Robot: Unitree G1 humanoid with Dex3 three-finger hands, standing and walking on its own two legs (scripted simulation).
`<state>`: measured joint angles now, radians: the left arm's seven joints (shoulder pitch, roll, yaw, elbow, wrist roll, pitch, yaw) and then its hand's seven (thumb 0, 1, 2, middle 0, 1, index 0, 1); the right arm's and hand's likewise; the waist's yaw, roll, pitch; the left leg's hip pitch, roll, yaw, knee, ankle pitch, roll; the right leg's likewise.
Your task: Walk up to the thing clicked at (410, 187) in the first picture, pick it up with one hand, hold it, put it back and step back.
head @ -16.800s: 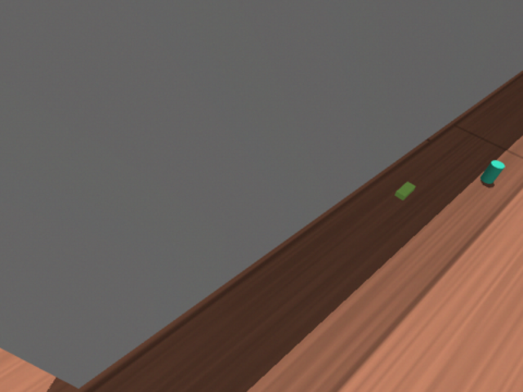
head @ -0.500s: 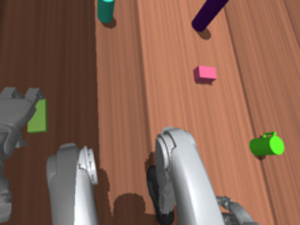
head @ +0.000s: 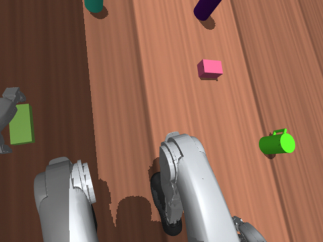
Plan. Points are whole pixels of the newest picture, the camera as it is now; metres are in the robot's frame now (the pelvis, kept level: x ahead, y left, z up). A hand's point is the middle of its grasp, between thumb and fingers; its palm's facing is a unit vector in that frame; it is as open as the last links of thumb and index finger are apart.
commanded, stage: rest palm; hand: left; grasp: from above
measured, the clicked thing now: (21, 124) +0.44 +0.28 -0.30
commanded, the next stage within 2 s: close in 1.26 s
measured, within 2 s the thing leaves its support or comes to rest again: neither
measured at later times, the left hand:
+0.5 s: hand (11, 123) +0.44 +0.29 -0.24, palm faces -0.48 -0.10 -0.87, open 14.2 cm
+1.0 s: hand (26, 128) +0.42 +0.26 -0.26, palm faces -0.43 -0.05 -0.90, open 14.3 cm
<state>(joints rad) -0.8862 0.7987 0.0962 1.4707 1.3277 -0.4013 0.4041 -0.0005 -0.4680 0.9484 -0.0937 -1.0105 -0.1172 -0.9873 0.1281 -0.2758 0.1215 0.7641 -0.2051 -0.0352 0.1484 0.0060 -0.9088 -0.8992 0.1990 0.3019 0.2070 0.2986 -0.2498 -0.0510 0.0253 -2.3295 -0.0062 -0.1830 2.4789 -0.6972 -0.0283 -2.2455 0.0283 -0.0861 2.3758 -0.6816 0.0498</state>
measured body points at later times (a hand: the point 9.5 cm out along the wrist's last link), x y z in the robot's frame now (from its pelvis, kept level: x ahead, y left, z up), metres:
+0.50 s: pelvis +0.01 +0.00 -0.02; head +0.26 +0.10 +0.34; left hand +0.46 +0.29 -0.19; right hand +0.06 -0.27 -0.10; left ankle +0.07 +0.13 -0.28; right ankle +0.10 -0.13 -0.28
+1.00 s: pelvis +0.00 +0.01 -0.02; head +0.25 +0.12 +0.34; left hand +0.44 +0.26 -0.21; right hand +0.07 -0.26 -0.09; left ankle +0.07 +0.13 -0.28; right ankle +0.10 -0.13 -0.28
